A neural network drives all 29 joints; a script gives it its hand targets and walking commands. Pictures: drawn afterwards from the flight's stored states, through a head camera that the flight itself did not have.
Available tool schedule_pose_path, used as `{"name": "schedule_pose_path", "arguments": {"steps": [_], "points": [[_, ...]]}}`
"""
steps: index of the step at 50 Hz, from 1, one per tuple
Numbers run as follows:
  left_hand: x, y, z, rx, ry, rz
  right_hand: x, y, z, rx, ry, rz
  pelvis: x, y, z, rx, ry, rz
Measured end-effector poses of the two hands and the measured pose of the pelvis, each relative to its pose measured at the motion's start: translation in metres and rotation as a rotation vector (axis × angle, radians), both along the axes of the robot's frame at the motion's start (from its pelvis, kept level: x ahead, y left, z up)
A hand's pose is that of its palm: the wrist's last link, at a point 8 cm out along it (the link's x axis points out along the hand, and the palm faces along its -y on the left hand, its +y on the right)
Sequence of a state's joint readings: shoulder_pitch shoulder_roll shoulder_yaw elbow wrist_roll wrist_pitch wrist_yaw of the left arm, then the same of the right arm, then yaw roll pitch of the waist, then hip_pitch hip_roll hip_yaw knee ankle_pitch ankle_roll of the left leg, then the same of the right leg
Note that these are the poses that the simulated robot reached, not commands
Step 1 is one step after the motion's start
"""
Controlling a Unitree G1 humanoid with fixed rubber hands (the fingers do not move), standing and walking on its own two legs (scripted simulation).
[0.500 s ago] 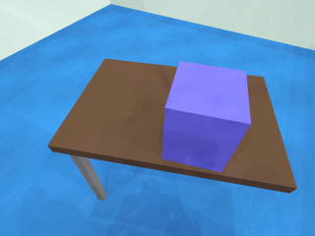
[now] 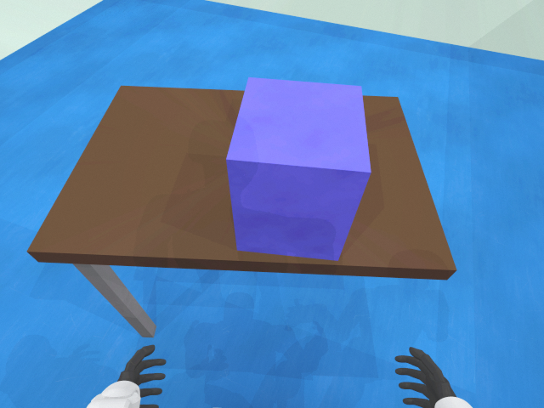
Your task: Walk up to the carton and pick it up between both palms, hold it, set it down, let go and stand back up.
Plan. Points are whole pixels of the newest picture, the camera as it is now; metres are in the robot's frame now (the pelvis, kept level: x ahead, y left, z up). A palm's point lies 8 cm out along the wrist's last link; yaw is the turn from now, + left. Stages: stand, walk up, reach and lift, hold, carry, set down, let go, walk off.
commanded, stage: reach and lift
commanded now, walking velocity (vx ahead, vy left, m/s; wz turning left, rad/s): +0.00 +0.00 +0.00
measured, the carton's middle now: (295, 173) +0.51 -0.01 +0.02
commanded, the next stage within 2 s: none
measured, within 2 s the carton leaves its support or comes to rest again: neither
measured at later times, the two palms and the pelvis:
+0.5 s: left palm (108, 393) +0.15 +0.25 -0.07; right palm (412, 391) +0.17 -0.18 -0.07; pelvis +0.00 +0.02 +0.01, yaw +0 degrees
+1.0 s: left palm (127, 355) +0.20 +0.23 -0.05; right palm (420, 361) +0.20 -0.19 -0.04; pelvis +0.04 +0.04 +0.02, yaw -1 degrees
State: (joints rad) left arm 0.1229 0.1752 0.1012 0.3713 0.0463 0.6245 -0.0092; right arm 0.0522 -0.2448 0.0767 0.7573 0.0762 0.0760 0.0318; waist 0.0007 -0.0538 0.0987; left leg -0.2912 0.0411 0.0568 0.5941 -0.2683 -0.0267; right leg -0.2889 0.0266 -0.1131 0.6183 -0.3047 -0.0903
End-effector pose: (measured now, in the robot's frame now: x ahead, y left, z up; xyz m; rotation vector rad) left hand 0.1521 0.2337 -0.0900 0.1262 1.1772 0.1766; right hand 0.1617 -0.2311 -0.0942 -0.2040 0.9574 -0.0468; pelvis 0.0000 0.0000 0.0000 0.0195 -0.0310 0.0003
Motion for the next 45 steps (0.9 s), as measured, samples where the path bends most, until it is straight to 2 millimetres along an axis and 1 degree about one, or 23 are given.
{"name": "schedule_pose_path", "arguments": {"steps": [2,4,6,8,10,14,17,19,22,27,32,38,45], "points": [[-0.02,0.003,-0.009,0.005,0.051,0.028,-0.01,-0.007,0.001,-0.026,0.013,0.0,-0.002,-0.004,0.001,0.005,0.005,-0.005],[-0.036,0.008,-0.016,0.015,0.083,0.055,-0.014,-0.009,0.002,-0.038,0.016,0.004,-0.005,-0.008,0.0,0.007,0.018,-0.007],[-0.045,0.014,-0.021,0.028,0.084,0.075,-0.013,-0.004,0.003,-0.034,0.005,0.009,-0.009,-0.012,-0.001,0.005,0.036,-0.004],[-0.046,0.019,-0.023,0.041,0.058,0.084,-0.008,0.004,0.003,-0.017,-0.018,0.012,-0.012,-0.015,-0.003,0.002,0.052,0.005],[-0.04,0.022,-0.02,0.049,0.013,0.078,0.0,0.016,0.004,0.007,-0.045,0.012,-0.014,-0.016,-0.005,-0.002,0.063,0.016],[-0.019,0.022,-0.006,0.041,-0.089,0.038,0.013,0.039,0.007,0.058,-0.103,-0.001,-0.014,-0.012,-0.003,-0.007,0.062,0.029],[-0.004,0.019,0.007,0.022,-0.15,0.004,0.017,0.051,0.014,0.079,-0.142,-0.017,-0.01,-0.006,0.002,-0.006,0.047,0.027],[0.002,0.018,0.013,0.011,-0.177,-0.011,0.017,0.055,0.018,0.079,-0.16,-0.026,-0.007,-0.001,0.005,-0.007,0.035,0.023],[0.004,0.019,0.017,-0.003,-0.195,-0.018,0.013,0.055,0.022,0.066,-0.172,-0.035,-0.001,0.008,0.009,-0.01,0.016,0.015],[-0.003,0.022,0.015,-0.02,-0.204,-0.008,0.005,0.046,0.027,0.034,-0.176,-0.039,0.008,0.02,0.014,-0.017,-0.004,0.002],[-0.003,0.019,0.015,-0.028,-0.249,-0.014,0.009,0.04,0.037,0.027,-0.215,-0.037,0.015,0.03,0.016,-0.02,-0.004,-0.007],[0.013,0.012,0.025,-0.025,-0.347,-0.034,0.024,0.043,0.047,0.055,-0.275,-0.035,0.024,0.037,0.018,-0.024,0.002,-0.014],[0.035,0.004,0.037,-0.021,-0.435,-0.051,0.037,0.045,0.052,0.084,-0.315,-0.049,0.036,0.04,0.02,-0.025,0.002,-0.015]]}}
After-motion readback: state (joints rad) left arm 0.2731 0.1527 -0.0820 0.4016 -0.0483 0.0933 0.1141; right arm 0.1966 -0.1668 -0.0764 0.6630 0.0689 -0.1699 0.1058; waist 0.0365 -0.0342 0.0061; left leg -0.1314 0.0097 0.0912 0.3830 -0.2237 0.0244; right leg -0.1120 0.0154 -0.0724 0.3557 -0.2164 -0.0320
